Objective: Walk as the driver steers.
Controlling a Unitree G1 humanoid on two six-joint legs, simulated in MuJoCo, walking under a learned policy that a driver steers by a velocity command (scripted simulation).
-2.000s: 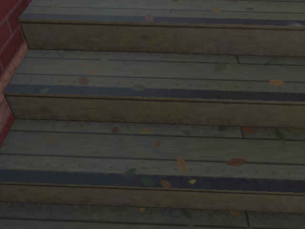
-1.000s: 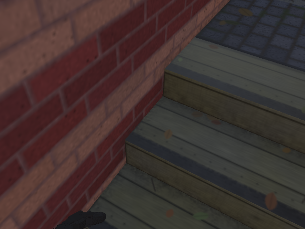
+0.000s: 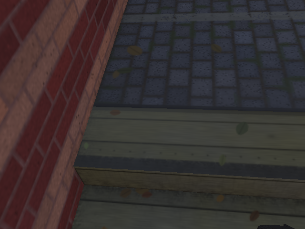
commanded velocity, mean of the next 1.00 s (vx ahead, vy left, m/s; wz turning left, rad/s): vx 0.00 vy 0.00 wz -0.29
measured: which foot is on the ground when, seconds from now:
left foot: up 0.00-0.18, down 0.20-1.00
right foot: down 0.00-0.18, up 0.20-0.54, down 0.56-1.00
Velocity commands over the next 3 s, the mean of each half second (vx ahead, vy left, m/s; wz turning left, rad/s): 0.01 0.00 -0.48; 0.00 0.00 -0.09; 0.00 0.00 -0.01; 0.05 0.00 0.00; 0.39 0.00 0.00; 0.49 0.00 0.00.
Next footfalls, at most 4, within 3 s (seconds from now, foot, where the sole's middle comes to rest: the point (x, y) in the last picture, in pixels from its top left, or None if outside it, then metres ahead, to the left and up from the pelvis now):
0.20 left None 0.11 0.15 -0.75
0.56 right None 0.09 -0.11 -0.75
2.48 left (174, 223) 0.45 0.04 -0.60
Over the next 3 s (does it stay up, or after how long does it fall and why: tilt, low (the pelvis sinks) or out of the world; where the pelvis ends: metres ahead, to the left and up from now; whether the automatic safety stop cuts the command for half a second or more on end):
stays up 0.55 -0.09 0.19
